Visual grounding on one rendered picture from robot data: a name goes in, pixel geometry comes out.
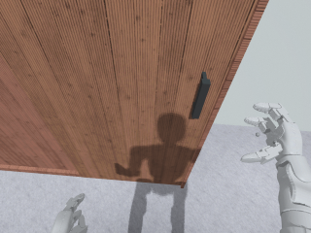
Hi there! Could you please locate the robot right hand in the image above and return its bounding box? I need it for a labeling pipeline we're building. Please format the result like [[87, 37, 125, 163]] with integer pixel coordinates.
[[240, 102, 303, 165]]

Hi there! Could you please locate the wardrobe door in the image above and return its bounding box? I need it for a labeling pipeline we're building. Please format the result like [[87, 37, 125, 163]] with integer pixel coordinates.
[[0, 55, 76, 171], [0, 0, 259, 185]]

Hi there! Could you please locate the robot right forearm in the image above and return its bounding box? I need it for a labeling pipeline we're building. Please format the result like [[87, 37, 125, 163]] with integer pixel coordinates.
[[275, 154, 311, 233]]

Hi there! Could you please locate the robot left hand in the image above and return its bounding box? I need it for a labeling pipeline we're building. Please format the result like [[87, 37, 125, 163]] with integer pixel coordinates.
[[51, 193, 88, 233]]

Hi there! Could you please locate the handle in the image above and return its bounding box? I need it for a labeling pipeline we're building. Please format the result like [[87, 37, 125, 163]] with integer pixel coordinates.
[[191, 71, 211, 119]]

